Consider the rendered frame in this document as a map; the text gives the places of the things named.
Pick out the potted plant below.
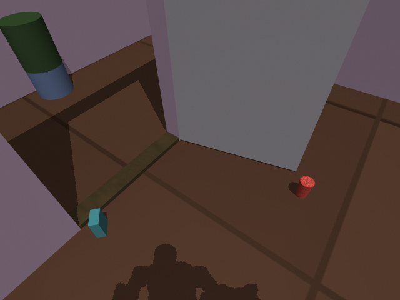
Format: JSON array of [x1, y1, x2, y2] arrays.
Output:
[[0, 12, 74, 100]]

